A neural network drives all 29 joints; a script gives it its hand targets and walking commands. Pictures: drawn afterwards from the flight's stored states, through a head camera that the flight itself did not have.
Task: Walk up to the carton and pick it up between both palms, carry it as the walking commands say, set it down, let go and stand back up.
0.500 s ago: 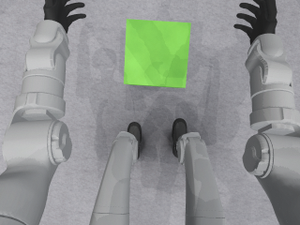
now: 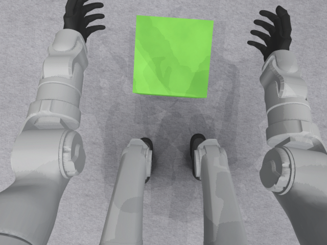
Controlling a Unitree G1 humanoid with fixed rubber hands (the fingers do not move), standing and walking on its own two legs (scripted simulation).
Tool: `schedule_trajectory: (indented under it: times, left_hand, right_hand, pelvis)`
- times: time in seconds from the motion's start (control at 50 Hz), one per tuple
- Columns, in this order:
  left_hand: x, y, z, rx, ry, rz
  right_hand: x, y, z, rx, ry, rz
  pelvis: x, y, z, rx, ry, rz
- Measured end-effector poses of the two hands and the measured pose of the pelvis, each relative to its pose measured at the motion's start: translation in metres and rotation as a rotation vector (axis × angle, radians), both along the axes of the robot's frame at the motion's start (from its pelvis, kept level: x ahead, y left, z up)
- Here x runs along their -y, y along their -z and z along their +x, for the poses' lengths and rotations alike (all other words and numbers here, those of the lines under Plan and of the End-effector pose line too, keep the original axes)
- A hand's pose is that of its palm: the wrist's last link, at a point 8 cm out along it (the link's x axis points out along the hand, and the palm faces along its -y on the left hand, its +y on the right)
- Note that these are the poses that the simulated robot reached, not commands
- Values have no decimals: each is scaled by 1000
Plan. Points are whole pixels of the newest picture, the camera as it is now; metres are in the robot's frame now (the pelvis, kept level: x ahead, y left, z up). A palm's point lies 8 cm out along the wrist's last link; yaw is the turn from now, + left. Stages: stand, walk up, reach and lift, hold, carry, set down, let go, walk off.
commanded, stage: reach and lift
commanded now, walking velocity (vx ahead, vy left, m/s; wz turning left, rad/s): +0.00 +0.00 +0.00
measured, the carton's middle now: (171, 63) +0.52 +0.00 -0.47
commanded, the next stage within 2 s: none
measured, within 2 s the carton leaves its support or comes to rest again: neither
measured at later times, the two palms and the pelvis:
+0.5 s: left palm (98, 48) +0.53 +0.21 -0.29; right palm (245, 55) +0.52 -0.20 -0.30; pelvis -0.04 -0.01 -0.15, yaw +1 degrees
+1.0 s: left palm (117, 62) +0.51 +0.19 -0.42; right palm (229, 66) +0.51 -0.20 -0.42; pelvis -0.02 -0.01 -0.23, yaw +0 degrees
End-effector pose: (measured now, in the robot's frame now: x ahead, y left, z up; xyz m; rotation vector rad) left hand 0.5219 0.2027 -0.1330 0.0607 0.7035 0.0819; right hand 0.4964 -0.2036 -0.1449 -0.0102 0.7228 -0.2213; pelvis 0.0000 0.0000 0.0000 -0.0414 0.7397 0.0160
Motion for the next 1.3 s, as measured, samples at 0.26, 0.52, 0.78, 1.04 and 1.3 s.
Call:
schedule_trajectory:
  times: [0.26,0.52,0.78,1.04,1.3]
  left_hand:
    - [-9,125,-2,15,-29,47]
    - [-12,164,7,-2,-34,54]
    - [7,250,3,-1,-45,-1]
    - [9,282,-5,-8,-25,2]
    - [11,290,-3,-8,-7,11]
  right_hand:
    - [3,120,11,23,-32,-32]
    - [-2,158,23,-2,-20,-29]
    - [-7,240,13,-2,-31,-21]
    - [-9,264,23,-27,-37,-3]
    - [6,271,22,-24,-8,-28]
  pelvis:
    - [10,97,-53,164,-6,19]
    - [11,149,-42,191,-4,8]
    - [8,205,-29,187,0,11]
    - [7,229,-19,206,-4,8]
    - [9,235,-16,206,-14,8]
